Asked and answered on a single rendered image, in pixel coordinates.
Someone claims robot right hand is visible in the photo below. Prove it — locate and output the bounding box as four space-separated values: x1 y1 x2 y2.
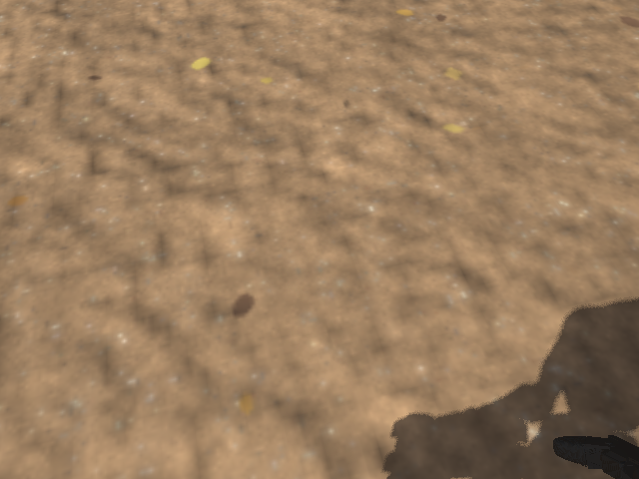
553 435 639 479

